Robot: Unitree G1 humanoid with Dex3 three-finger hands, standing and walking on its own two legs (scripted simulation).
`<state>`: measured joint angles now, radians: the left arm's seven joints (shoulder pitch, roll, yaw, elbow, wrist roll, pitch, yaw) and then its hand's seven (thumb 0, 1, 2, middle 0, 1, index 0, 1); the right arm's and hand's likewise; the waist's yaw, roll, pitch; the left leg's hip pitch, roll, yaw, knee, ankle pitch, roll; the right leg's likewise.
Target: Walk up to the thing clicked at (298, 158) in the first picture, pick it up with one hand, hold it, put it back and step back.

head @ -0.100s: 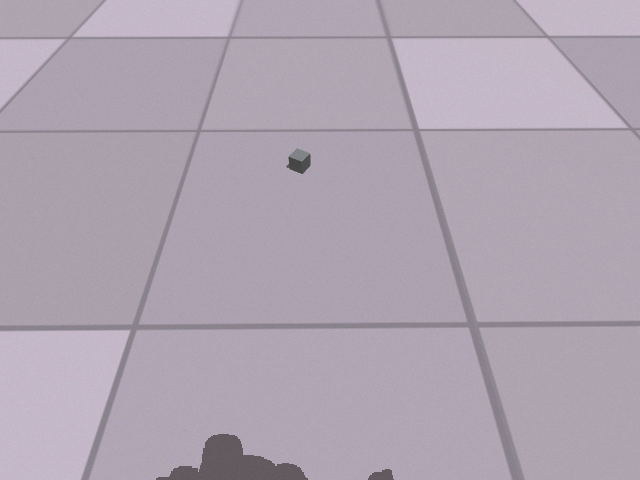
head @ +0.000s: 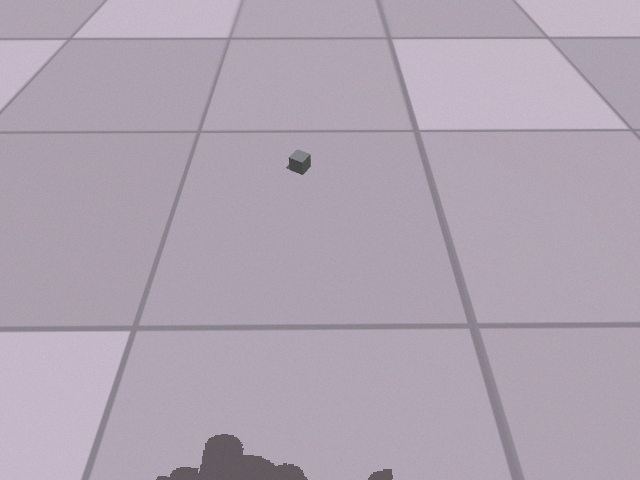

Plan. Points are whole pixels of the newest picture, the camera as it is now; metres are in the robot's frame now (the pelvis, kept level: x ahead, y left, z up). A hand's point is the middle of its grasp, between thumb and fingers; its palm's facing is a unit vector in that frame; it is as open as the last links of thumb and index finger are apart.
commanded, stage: stand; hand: left
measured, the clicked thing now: (299, 162) +1.60 +0.07 -0.74
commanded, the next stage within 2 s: walk up in 1.02 s
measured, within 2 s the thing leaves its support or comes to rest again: neither
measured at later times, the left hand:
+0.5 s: hand out of the picture +0.08 +0.25 -0.16, palm faces -0.04 -0.94 -0.34, open 7.4 cm
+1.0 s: hand out of the picture +0.08 +0.25 -0.16, palm faces -0.04 -0.94 -0.34, open 7.4 cm
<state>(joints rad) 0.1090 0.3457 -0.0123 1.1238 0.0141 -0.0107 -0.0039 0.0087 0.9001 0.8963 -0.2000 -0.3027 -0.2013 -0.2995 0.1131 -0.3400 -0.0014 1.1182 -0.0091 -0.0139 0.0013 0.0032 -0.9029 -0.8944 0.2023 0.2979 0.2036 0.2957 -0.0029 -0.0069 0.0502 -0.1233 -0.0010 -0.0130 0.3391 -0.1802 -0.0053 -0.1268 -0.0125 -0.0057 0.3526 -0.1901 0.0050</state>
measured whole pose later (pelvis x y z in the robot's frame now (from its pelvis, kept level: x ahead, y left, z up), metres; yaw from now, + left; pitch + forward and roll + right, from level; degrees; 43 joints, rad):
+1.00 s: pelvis +0.01 +0.00 +0.00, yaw +0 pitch -2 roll +0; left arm 0.12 0.35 -0.01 1.12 0.01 -0.01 0.00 0.01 0.90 0.90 -0.20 -0.30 -0.20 -0.30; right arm 0.12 -0.34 0.00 1.12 -0.01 -0.01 0.00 0.00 -0.90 -0.89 0.20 0.30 0.20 0.30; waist 0.00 -0.01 0.05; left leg -0.10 0.00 -0.01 0.31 -0.18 -0.01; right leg -0.10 -0.01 -0.01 0.33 -0.19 0.00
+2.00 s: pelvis +0.46 +0.06 -0.01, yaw -38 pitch -1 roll +0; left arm 0.27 0.51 0.05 0.89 -0.01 -0.05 0.05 0.01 0.90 0.90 -0.20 -0.30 -0.20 -0.30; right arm 0.30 -0.42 -0.12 0.74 -0.05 0.02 0.09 0.01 -0.90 -0.89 0.20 0.30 0.20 0.30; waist -0.14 -0.01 0.07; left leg -0.23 -0.02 0.20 0.51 -0.28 0.09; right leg -0.58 -0.05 -0.06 1.04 -0.29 -0.03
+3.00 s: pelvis +0.96 +0.17 -0.05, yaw -62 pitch -2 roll -2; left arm 0.29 0.42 0.06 0.75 0.02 -0.05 0.13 0.01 0.89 0.90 -0.21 -0.30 -0.21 -0.30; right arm 0.26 -0.43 -0.10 0.66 -0.07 0.13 0.05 0.01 -0.90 -0.89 0.20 0.30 0.20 0.30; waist -0.05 0.15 0.16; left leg -0.60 0.00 -0.02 1.38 -0.52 -0.02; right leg -0.49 -0.01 -0.10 0.82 -0.30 -0.06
